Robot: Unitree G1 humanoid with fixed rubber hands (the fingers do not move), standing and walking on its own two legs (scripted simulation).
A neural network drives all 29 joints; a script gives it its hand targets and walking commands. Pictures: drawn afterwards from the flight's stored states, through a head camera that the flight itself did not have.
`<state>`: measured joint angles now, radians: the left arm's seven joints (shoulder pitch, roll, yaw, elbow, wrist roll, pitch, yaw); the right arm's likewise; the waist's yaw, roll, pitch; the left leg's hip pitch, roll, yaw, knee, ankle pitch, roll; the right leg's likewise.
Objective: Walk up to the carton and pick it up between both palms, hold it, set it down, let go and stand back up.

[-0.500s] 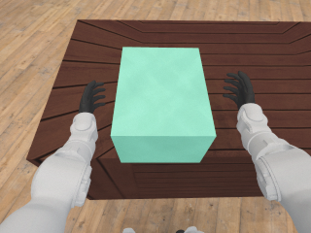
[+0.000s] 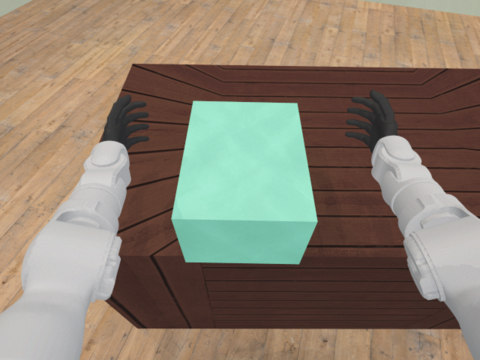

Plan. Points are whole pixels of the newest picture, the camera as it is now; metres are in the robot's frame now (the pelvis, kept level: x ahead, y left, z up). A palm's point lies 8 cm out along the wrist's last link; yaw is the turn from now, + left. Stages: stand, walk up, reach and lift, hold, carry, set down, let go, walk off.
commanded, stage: set down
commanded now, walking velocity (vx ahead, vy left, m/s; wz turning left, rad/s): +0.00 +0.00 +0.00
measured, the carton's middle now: (243, 179) +0.47 +0.01 -0.01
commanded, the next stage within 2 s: none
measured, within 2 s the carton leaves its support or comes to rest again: neither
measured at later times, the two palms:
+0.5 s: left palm (126, 206) +0.37 +0.21 +0.05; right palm (377, 203) +0.35 -0.21 +0.07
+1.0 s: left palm (122, 250) +0.31 +0.21 +0.03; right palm (390, 248) +0.28 -0.21 +0.05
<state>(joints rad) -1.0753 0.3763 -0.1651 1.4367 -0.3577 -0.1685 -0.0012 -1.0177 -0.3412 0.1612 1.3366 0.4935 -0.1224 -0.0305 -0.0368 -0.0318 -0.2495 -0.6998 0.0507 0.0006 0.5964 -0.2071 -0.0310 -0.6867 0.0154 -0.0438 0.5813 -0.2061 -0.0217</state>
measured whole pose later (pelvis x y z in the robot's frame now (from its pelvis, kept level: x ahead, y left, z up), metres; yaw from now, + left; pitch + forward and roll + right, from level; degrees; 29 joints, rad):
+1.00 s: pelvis +0.03 +0.02 +0.03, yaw -2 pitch -2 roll +0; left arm -0.05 0.18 0.03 0.52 -0.12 -0.09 0.03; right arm -0.03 -0.20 0.00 0.49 0.26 -0.17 -0.03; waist -0.02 -0.02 0.01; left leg -0.11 0.03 0.05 0.34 -0.19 -0.01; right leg -0.11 0.00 0.00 0.33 -0.18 0.00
